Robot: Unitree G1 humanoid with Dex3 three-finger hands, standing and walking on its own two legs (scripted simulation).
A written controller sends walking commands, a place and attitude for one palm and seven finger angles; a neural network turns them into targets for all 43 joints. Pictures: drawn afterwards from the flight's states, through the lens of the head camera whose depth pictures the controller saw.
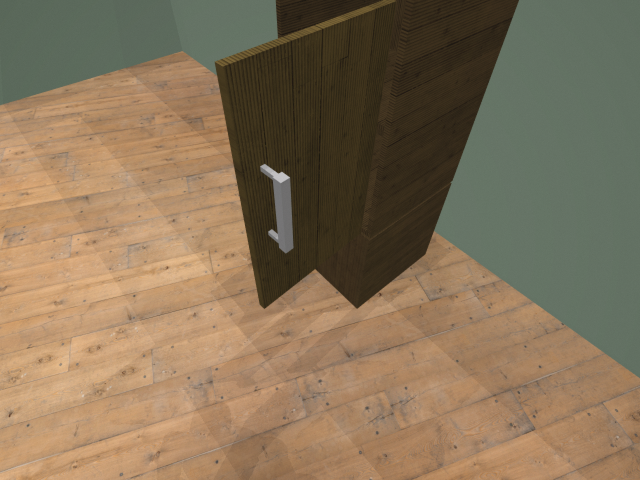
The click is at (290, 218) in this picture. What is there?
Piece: cupboard door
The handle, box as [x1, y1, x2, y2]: [260, 164, 293, 252]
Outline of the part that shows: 264,164 260,166 261,171 273,180 278,231 277,234 271,229 268,231 268,234 279,244 279,247 286,252 293,247 289,177 282,172 278,174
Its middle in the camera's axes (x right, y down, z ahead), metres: -0.08 -0.05 +0.69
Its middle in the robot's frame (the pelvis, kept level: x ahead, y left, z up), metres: +0.55 +0.11 -0.02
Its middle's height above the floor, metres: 0.75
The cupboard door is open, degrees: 94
